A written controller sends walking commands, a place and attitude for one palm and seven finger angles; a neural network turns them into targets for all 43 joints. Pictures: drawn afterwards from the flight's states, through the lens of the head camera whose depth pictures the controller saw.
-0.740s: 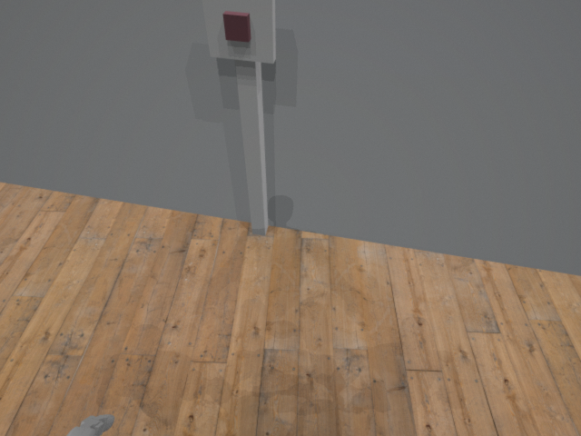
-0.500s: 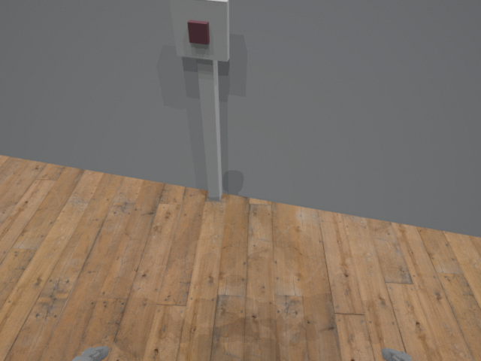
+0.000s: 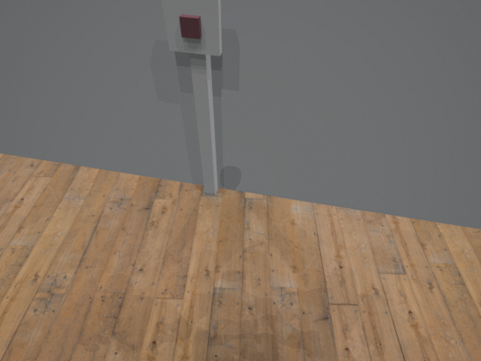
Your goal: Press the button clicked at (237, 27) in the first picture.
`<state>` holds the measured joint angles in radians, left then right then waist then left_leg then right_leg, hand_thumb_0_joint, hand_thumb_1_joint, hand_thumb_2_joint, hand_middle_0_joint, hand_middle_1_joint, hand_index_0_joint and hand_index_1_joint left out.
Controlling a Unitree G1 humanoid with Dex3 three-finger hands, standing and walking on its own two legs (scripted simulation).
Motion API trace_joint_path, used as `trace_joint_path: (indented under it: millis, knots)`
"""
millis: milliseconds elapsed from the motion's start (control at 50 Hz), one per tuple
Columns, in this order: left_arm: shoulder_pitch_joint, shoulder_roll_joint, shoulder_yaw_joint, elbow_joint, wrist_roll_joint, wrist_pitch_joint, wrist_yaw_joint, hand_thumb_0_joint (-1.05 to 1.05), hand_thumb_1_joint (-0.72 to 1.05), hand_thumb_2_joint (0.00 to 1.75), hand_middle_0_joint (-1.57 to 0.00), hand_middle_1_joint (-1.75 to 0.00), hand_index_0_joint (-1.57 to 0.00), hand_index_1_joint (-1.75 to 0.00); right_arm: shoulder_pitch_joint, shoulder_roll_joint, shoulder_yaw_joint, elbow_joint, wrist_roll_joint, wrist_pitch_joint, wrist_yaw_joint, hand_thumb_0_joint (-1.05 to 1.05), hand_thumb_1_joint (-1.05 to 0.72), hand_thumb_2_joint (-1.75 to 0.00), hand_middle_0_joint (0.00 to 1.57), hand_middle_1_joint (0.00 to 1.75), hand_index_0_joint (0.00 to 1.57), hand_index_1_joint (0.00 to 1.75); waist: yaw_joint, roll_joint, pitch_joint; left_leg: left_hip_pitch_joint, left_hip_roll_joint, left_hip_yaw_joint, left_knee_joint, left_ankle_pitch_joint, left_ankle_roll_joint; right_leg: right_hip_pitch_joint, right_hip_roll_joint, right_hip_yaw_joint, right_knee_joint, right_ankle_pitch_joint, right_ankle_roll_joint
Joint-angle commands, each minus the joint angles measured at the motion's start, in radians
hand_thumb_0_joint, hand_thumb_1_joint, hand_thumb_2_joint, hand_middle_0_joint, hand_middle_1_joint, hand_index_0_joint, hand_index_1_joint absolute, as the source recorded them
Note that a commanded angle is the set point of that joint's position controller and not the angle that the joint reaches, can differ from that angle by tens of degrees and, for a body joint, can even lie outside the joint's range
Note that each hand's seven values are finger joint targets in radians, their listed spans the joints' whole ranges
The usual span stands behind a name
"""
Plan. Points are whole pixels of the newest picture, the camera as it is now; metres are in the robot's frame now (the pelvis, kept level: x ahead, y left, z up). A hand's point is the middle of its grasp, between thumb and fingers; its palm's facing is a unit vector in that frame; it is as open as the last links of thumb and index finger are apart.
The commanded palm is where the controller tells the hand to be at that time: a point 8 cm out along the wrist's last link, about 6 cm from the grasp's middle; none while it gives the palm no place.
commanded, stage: stand and wait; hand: left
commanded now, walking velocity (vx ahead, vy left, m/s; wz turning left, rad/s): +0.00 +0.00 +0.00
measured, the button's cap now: (191, 26) +1.03 +0.22 +0.12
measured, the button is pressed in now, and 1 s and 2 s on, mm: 0 0 0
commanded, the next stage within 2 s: look at it before walking up in 0.16 s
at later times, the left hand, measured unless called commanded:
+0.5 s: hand out of the picture +0.07 +0.24 -0.16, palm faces -0.03 -0.94 -0.33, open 7.4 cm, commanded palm none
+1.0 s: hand out of the picture +0.08 +0.25 -0.15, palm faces -0.02 -0.94 -0.34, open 7.4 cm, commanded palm none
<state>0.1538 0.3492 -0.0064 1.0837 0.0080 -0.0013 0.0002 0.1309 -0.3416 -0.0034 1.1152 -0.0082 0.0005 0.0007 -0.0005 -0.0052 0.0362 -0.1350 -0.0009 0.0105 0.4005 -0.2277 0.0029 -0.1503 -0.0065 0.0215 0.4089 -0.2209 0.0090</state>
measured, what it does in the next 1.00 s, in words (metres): stands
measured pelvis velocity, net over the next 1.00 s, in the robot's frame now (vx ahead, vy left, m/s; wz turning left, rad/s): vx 0.00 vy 0.00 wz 0.01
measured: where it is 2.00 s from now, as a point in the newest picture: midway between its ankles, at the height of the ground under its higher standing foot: outside the picture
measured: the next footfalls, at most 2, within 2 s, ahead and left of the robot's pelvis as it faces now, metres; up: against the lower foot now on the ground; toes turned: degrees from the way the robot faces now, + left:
right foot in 1.86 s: +0.33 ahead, +0.01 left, +0.00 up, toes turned +14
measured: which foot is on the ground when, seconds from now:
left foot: down 0.00-1.00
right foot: down 0.00-1.00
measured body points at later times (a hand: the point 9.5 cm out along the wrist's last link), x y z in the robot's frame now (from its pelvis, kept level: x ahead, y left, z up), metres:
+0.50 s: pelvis +0.00 +0.00 +0.00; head +0.00 +0.00 +0.45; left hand +0.08 +0.29 -0.13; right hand +0.07 -0.30 -0.13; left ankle -0.01 +0.12 -0.74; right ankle +0.00 -0.13 -0.74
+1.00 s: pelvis +0.00 +0.00 +0.00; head +0.01 +0.00 +0.45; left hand +0.08 +0.29 -0.13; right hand +0.09 -0.30 -0.13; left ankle +0.00 +0.12 -0.74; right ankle +0.00 -0.13 -0.74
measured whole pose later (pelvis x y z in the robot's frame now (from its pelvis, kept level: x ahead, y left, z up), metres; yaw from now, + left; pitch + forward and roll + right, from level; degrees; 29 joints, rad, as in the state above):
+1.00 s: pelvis +0.00 +0.00 +0.00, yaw +0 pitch -2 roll +0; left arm 0.13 0.34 0.00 1.08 0.01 0.00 0.00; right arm 0.11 -0.34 0.00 1.11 -0.01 0.00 0.00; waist 0.00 0.00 0.03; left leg -0.13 0.00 0.00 0.38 -0.22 0.00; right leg -0.15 -0.01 0.01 0.39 -0.22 0.01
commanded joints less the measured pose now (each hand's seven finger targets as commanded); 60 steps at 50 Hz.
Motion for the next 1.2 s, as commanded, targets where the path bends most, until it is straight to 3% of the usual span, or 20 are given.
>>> trace_joint_path:
  millis: [0, 140, 740, 920, 980, 1020, 1060, 1080, 1100, 1120, 1140, 1180]
  knots:
    - [-0.061, 0.199, 0.039, -0.067, 0.001, -0.024, 0.012, 0.00, 0.90, 0.90, -0.20, -0.30, -0.20, -0.30, -0.066, -0.205, -0.034, -0.068, -0.001, -0.032, -0.012, 0.00, -0.90, -0.90, 0.20, 0.30, 0.20, 0.30, 0.000, 0.000, -0.055, -0.012, 0.115, -0.101, -0.083, 0.100, 0.030, -0.002, -0.111, 0.095, -0.074, 0.104, -0.040]
    - [-0.065, 0.198, 0.039, -0.068, 0.004, -0.023, 0.011, 0.00, 0.90, 0.90, -0.20, -0.30, -0.20, -0.30, -0.064, -0.208, -0.035, -0.064, -0.001, -0.032, -0.010, 0.00, -0.90, -0.90, 0.20, 0.30, 0.20, 0.30, 0.001, 0.000, -0.046, -0.015, 0.114, -0.107, -0.092, 0.070, 0.030, -0.024, -0.107, 0.099, -0.086, 0.051, -0.038]
    - [-0.053, 0.198, 0.040, -0.059, 0.003, -0.030, 0.013, 0.00, 0.90, 0.90, -0.20, -0.30, -0.20, -0.30, -0.073, -0.208, -0.035, -0.061, 0.002, -0.035, -0.013, 0.00, -0.90, -0.90, 0.20, 0.30, 0.20, 0.30, -0.002, 0.000, -0.092, 0.045, 0.126, -0.090, -0.079, 0.188, 0.026, 0.011, -0.112, 0.096, -0.075, 0.209, -0.039]
    - [-0.060, 0.198, 0.044, -0.064, 0.003, -0.025, 0.014, 0.00, 0.90, 0.90, -0.20, -0.30, -0.20, -0.30, -0.077, -0.203, -0.034, -0.068, 0.000, -0.031, -0.011, 0.00, -0.90, -0.90, 0.20, 0.30, 0.20, 0.30, 0.001, 0.007, -0.066, 0.012, 0.122, -0.101, -0.080, 0.202, 0.026, 0.022, -0.118, 0.074, -0.062, 0.201, -0.032]
    - [-0.001, 0.102, 0.033, -0.067, 0.002, 0.004, 0.025, 0.00, 0.90, 0.90, -0.20, -0.30, -0.20, -0.30, -0.030, -0.095, -0.018, -0.076, -0.004, -0.006, -0.005, 0.00, -0.90, -0.90, 0.20, 0.30, 0.20, 0.30, 0.008, 0.009, -0.063, -0.058, 0.110, -0.102, -0.019, 0.220, 0.016, 0.015, -0.133, 0.045, -0.005, 0.193, -0.011]
    - [0.021, 0.103, 0.040, -0.086, 0.003, 0.015, 0.029, 0.00, 0.90, 0.90, -0.20, -0.30, -0.20, -0.30, -0.019, -0.087, -0.022, -0.096, -0.005, 0.008, -0.004, 0.00, -0.90, -0.90, 0.20, 0.30, 0.20, 0.30, 0.014, -0.007, -0.054, -0.121, 0.096, -0.108, 0.033, 0.216, 0.014, 0.015, -0.155, 0.050, 0.015, 0.193, -0.015]
    - [0.043, 0.129, 0.056, -0.112, 0.006, 0.018, 0.033, 0.00, 0.90, 0.90, -0.20, -0.30, -0.20, -0.30, -0.008, -0.083, -0.033, -0.128, -0.004, 0.019, -0.001, 0.00, -0.90, -0.90, 0.20, 0.30, 0.20, 0.30, 0.019, -0.082, -0.069, -0.180, 0.054, -0.084, 0.151, 0.171, 0.004, 0.027, -0.224, 0.092, 0.001, 0.203, -0.055]
    - [0.060, 0.144, 0.064, -0.123, 0.007, 0.017, 0.033, 0.00, 0.90, 0.90, -0.20, -0.30, -0.20, -0.30, 0.003, -0.074, -0.036, -0.140, -0.004, 0.025, 0.000, 0.00, -0.90, -0.90, 0.20, 0.30, 0.20, 0.30, 0.026, -0.151, -0.090, -0.208, 0.027, -0.049, 0.236, 0.053, -0.004, 0.038, -0.284, 0.130, -0.040, 0.155, -0.091]
    - [0.076, 0.154, 0.070, -0.134, 0.011, 0.016, 0.032, 0.00, 0.90, 0.90, -0.20, -0.30, -0.20, -0.30, -0.002, -0.064, -0.041, -0.157, -0.007, 0.032, 0.000, 0.00, -0.90, -0.90, 0.20, 0.30, 0.20, 0.30, 0.038, -0.217, -0.073, -0.263, 0.001, -0.017, 0.353, -0.199, -0.014, 0.038, -0.343, 0.185, -0.095, 0.085, -0.143]
    - [0.086, 0.159, 0.078, -0.146, 0.018, 0.013, 0.031, 0.00, 0.90, 0.90, -0.20, -0.30, -0.20, -0.30, -0.010, -0.064, -0.047, -0.170, -0.009, 0.034, 0.003, 0.00, -0.90, -0.90, 0.20, 0.30, 0.20, 0.30, 0.050, -0.230, -0.048, -0.312, 0.014, -0.008, 0.481, -0.296, -0.014, 0.026, -0.382, 0.215, -0.137, 0.015, -0.183]
    - [0.080, 0.155, 0.083, -0.157, 0.021, 0.009, 0.033, 0.00, 0.90, 0.90, -0.20, -0.30, -0.20, -0.30, -0.007, -0.064, -0.051, -0.185, -0.007, 0.030, 0.009, 0.00, -0.90, -0.90, 0.20, 0.30, 0.20, 0.30, 0.041, -0.204, -0.036, -0.339, 0.039, -0.009, 0.539, -0.318, -0.011, 0.027, -0.398, 0.216, -0.147, -0.032, -0.200]
    - [0.040, 0.151, 0.090, -0.173, 0.027, -0.008, 0.027, 0.00, 0.90, 0.90, -0.20, -0.30, -0.20, -0.30, 0.015, -0.032, -0.052, -0.196, -0.004, 0.019, 0.027, 0.00, -0.90, -0.90, 0.20, 0.30, 0.20, 0.30, 0.011, -0.152, -0.017, -0.304, 0.081, 0.007, 0.459, -0.306, -0.013, 0.005, -0.381, 0.116, -0.121, -0.081, -0.175]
